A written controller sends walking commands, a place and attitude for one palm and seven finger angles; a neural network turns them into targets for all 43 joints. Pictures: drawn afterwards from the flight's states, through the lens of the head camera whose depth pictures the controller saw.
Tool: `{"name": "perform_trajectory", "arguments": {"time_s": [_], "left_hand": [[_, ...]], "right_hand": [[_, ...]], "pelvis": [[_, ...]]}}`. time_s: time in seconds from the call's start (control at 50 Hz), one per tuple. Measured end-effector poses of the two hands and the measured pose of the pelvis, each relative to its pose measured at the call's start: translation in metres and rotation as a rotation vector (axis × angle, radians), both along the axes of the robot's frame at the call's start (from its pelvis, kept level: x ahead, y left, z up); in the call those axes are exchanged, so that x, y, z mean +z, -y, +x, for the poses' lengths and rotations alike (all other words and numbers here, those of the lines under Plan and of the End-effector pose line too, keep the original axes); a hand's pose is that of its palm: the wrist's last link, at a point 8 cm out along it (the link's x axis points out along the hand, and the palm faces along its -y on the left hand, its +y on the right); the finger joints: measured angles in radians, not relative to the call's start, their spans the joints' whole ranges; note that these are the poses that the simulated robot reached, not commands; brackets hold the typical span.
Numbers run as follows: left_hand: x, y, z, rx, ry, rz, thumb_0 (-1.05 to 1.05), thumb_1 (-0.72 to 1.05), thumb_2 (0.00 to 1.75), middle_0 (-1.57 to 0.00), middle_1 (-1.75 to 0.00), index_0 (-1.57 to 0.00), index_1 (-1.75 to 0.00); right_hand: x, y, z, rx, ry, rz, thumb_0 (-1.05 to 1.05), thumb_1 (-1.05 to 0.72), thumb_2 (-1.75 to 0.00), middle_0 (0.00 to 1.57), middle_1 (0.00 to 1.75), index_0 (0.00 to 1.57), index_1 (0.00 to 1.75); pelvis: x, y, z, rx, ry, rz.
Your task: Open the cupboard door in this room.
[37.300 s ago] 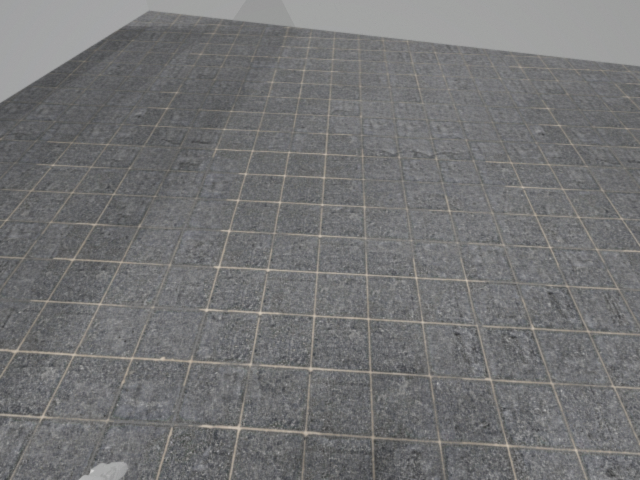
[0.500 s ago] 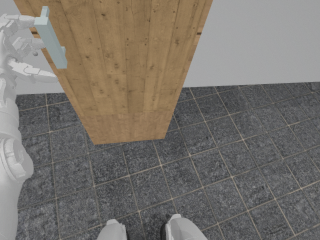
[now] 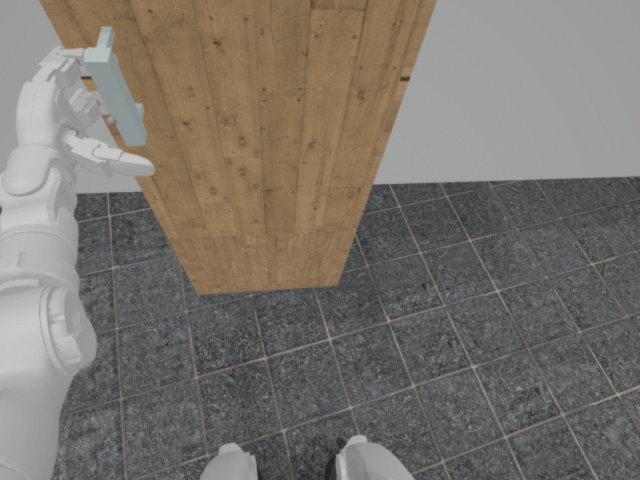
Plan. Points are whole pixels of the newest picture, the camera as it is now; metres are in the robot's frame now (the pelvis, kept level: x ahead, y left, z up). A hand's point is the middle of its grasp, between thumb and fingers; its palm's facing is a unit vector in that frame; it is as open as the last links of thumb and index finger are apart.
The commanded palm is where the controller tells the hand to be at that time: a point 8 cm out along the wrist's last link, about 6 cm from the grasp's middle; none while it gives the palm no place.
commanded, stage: slide the fingers in behind the handle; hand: left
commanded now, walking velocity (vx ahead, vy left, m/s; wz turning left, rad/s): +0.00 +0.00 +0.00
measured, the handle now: (122, 89) +0.57 +0.19 +0.11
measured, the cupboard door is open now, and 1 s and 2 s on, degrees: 0 0 7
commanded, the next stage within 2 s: close the thumb around the handle in 0.74 s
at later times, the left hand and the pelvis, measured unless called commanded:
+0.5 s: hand (138, 121) +0.52 +0.17 +0.11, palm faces +0.00 -1.00 -0.01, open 14.0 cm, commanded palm +0.50 +0.22 +0.10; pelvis +0.00 +0.00 +0.00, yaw +0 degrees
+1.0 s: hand (131, 119) +0.52 +0.18 +0.11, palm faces +0.00 -1.00 -0.01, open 13.4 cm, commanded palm +0.50 +0.22 +0.10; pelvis +0.00 +0.00 +0.00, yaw +0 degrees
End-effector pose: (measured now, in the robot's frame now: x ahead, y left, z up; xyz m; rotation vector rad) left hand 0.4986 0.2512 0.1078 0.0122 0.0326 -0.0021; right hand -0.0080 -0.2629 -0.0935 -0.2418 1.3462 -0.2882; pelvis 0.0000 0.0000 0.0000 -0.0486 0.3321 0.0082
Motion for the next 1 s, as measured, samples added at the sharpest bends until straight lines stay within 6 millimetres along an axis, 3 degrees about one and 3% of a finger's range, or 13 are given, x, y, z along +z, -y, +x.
{"name": "perform_trajectory", "arguments": {"time_s": [0.48, 0.88, 1.0], "left_hand": [[0.0, 0.029, -0.002, 0.001, 0.001, 0.0, -0.01, -0.5, 0.3, -0.3, -1.2, -0.3, -1.2], [0.001, 0.022, 0.002, 0.004, 0.013, -0.007, -0.01, -0.5, 0.3, -0.3, -1.2, -0.3, -1.2], [-0.001, 0.021, 0.002, 0.002, 0.001, -0.004, -0.01, -0.4, 0.34, -0.31, -1.21, -0.3, -1.21]], "right_hand": [[-0.003, 0.0, -0.013, -0.018, -0.009, 0.025, 0.0, -0.9, -0.9, 0.2, 0.3, 0.2, 0.3], [-0.001, 0.003, -0.024, -0.022, -0.038, 0.007, 0.0, -0.9, -0.9, 0.2, 0.3, 0.2, 0.3], [0.0, 0.001, -0.023, -0.026, -0.036, 0.01, 0.0, -0.9, -0.9, 0.2, 0.3, 0.2, 0.3]], "pelvis": [[0.001, 0.004, -0.002, -0.002, 0.014, 0.009], [0.0, 0.004, -0.005, -0.004, -0.002, 0.007], [0.001, 0.002, -0.002, -0.006, 0.001, 0.006]]}}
